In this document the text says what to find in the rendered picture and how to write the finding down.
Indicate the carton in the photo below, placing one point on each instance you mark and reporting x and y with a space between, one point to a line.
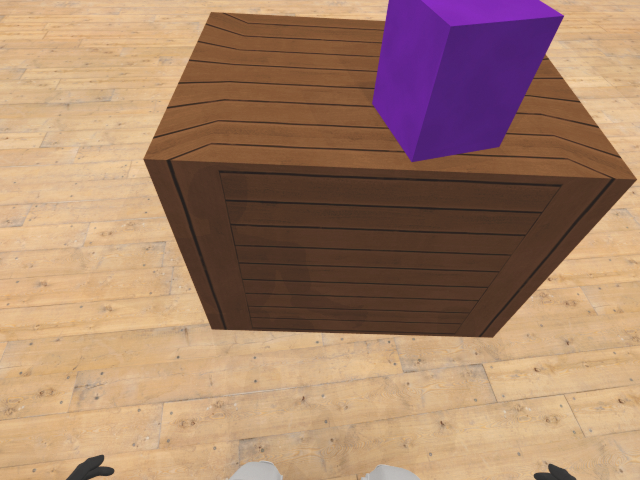
453 73

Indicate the pedestal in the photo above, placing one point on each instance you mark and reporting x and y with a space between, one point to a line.
295 208

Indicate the left robot hand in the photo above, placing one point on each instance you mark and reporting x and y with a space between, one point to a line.
90 469

